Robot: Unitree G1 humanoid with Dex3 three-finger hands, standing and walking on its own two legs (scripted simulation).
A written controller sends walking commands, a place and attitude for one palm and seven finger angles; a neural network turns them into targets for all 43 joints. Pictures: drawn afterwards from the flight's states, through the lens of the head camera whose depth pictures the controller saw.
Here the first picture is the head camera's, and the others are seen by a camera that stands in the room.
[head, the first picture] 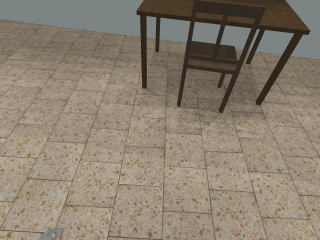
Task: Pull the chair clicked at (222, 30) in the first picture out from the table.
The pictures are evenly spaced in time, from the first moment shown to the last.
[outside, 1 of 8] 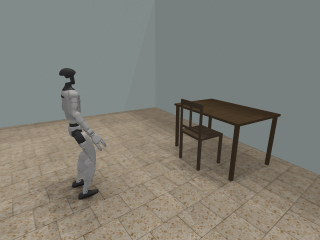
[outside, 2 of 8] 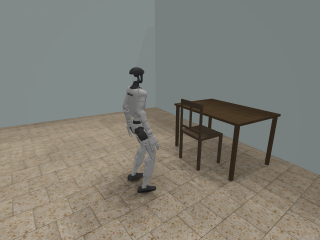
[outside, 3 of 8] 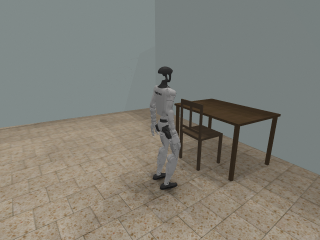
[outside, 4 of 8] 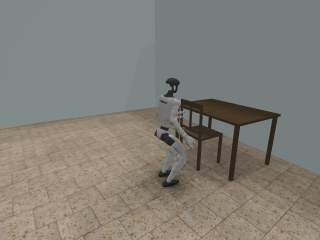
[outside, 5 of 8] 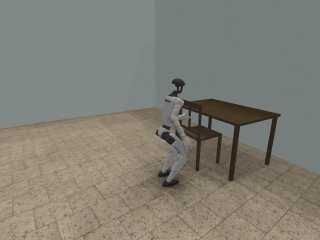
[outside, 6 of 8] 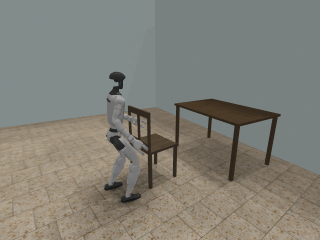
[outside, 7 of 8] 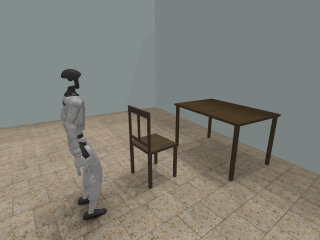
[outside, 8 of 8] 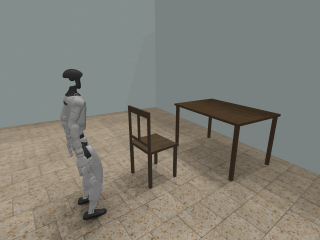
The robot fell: no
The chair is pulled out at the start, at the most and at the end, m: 0.00 0.73 0.73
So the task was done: yes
